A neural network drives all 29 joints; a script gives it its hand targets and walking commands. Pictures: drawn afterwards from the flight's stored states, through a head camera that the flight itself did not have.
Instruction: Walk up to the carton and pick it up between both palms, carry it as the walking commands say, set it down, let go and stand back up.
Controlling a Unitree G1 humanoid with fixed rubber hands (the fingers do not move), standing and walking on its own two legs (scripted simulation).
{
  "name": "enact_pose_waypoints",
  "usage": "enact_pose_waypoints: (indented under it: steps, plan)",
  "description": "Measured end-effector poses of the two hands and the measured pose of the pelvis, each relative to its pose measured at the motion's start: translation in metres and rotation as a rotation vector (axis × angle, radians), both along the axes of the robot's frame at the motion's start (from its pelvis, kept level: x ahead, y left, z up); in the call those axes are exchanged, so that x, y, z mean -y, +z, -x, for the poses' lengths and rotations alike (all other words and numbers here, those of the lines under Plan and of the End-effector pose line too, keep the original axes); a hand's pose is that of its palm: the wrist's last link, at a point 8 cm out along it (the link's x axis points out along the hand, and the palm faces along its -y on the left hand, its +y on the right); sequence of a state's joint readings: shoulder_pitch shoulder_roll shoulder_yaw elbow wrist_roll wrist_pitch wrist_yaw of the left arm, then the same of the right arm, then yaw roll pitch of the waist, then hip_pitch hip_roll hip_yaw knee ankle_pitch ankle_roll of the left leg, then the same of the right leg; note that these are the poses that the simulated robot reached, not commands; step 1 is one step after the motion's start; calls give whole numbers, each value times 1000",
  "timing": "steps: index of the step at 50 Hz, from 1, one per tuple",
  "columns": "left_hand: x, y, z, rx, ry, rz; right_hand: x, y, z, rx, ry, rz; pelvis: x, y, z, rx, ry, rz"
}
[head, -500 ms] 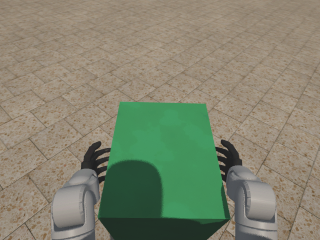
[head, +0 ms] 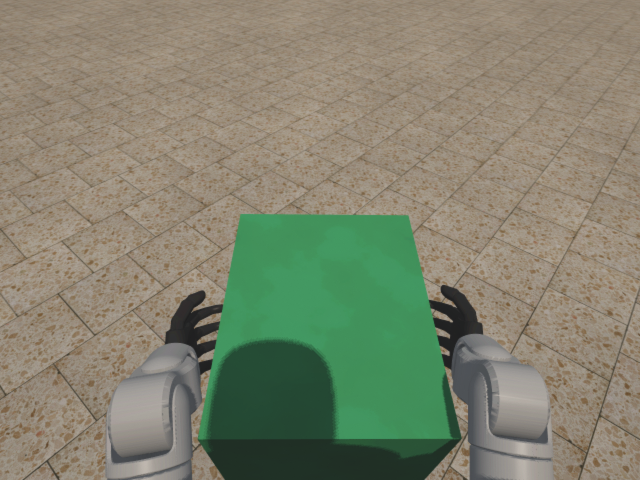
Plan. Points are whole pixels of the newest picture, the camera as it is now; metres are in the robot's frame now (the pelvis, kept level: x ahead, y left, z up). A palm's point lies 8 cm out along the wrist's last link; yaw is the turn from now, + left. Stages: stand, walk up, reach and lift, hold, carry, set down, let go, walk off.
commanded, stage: carry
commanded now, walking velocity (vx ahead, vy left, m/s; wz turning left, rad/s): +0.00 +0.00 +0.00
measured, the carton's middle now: (324, 352) +0.30 +0.00 +0.01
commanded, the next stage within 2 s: hold in 0.48 s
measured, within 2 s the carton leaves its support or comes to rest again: neither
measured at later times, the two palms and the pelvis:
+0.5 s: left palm (194, 350) +0.27 +0.15 +0.08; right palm (464, 343) +0.27 -0.17 +0.07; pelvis +0.01 -0.01 +0.00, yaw +0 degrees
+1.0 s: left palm (187, 356) +0.27 +0.16 +0.06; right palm (447, 346) +0.28 -0.15 +0.06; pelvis -0.02 +0.00 +0.00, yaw -2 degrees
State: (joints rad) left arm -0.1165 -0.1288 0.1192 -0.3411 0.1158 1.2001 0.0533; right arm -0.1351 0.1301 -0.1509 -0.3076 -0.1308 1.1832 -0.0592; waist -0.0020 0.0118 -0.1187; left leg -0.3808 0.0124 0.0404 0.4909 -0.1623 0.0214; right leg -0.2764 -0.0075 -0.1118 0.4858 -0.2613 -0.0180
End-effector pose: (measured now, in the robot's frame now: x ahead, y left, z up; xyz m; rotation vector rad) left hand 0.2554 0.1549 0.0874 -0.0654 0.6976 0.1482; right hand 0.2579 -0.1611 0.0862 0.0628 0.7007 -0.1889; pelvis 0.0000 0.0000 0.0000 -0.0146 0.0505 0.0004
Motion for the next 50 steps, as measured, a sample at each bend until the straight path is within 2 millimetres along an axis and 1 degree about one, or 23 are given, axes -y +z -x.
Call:
enact_pose_waypoints:
  steps: [24, 25, 27, 29, 31, 34, 41, 44, 50]
  plan:
    - [7, -5, -10, 1, 0, -5, 7, -6, -10, 0, 4, 3, 7, -1, -8, -2, 2, -5]
    - [7, -11, -14, -9, -6, -13, 7, -13, -15, -14, 16, 9, 8, 0, -6, 18, -8, -9]
    - [9, -35, -24, -39, -25, -54, 7, -39, -22, -50, 38, 42, 8, 2, -3, 63, -29, -14]
    - [9, -54, -22, -47, -40, -72, 9, -58, -20, -58, 50, 63, 8, 4, -2, 78, -36, -16]
    - [9, -61, -15, -30, -46, -72, 9, -65, -12, -41, 54, 67, 8, 4, -1, 76, -38, -15]
    - [7, -57, -12, 22, -36, -65, 6, -62, -10, 10, 60, 68, 7, 3, 1, 78, -48, -15]
    - [-4, -38, -13, 67, -5, -70, -4, -41, -22, 57, 87, 73, 4, 5, 8, 124, -40, -12]
    - [-6, -34, -14, 69, 2, -49, -7, -35, -21, 59, 78, 73, 2, 5, 11, 146, -35, -12]
    - [-6, -30, -18, 65, -1, -31, -6, -30, -22, 53, 73, 84, -4, 5, 16, 170, -39, -10]
